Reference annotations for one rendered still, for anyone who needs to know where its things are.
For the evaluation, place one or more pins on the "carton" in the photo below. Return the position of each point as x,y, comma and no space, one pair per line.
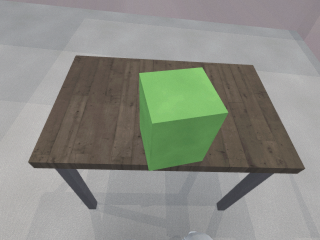
180,114

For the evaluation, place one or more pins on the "table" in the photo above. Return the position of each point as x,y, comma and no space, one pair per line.
94,124

